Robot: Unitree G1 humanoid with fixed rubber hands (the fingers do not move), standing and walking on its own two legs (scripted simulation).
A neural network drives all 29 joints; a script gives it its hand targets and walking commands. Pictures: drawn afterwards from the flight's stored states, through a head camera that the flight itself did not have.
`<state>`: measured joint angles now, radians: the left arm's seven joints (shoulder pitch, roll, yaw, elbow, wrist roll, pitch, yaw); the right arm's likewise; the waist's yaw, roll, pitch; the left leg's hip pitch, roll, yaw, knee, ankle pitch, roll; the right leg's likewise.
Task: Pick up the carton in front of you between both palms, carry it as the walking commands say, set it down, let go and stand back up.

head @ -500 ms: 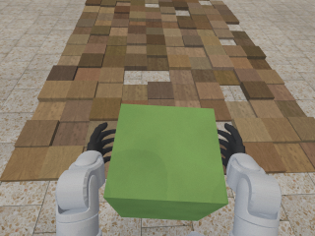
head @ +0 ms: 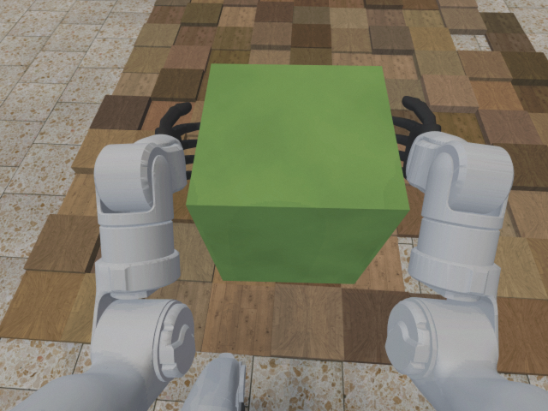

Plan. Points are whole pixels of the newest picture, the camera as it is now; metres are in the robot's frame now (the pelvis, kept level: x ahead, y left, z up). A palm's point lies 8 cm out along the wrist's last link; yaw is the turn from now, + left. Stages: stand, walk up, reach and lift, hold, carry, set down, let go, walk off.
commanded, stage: carry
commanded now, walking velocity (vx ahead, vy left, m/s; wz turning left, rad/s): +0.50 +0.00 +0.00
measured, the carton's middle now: (291, 187) +0.41 +0.01 +0.07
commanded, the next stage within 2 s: none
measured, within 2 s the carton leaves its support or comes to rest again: neither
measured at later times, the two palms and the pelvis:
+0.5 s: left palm out of the picture +0.74 +0.14 +0.15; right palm (404, 4) +0.72 -0.15 +0.16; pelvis +0.34 +0.03 +0.01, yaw -2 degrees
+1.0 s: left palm out of the picture +1.05 +0.22 +0.20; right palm out of the picture +1.07 -0.07 +0.21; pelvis +0.68 +0.05 +0.01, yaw +1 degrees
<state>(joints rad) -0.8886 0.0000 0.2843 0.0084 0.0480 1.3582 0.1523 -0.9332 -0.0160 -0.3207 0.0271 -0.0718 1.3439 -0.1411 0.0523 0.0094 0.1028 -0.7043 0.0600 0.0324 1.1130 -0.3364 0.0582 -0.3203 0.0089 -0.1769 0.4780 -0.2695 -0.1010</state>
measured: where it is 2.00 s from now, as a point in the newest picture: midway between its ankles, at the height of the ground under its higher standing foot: (281, 150)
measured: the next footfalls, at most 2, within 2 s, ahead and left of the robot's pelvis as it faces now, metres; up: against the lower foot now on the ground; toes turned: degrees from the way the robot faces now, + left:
left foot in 0.20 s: +0.34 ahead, +0.09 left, +0.01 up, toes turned +5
right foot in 0.58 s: +0.57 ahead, -0.09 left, +0.04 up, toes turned -3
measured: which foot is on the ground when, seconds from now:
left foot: up 0.00-0.18, down 0.20-0.62, up 0.64-0.96, down 0.98-1.00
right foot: down 0.00-0.20, up 0.22-0.56, down 0.58-0.98, up 1.00-1.00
